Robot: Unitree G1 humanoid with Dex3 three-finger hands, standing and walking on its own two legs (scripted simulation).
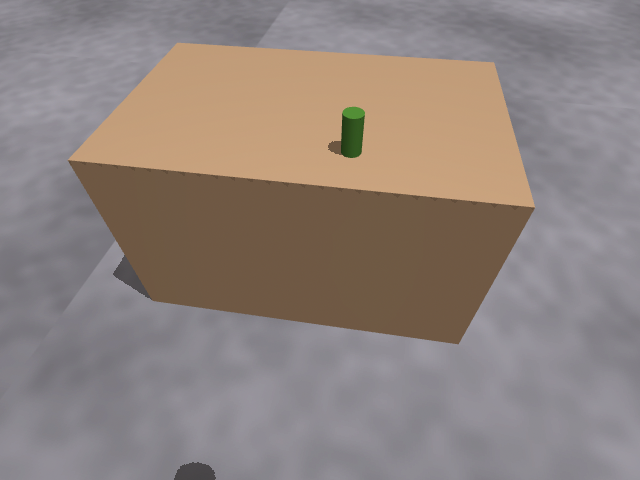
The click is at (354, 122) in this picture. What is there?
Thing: squat round
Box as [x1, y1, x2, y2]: [341, 107, 364, 157]
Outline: 348,107 344,109 342,112 341,153 348,157 354,157 359,155 361,152 364,111 358,107
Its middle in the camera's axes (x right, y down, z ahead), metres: +0.08 -0.25 +0.95
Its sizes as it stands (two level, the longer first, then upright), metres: 0.052 0.052 0.109
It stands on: a support 0.65 m high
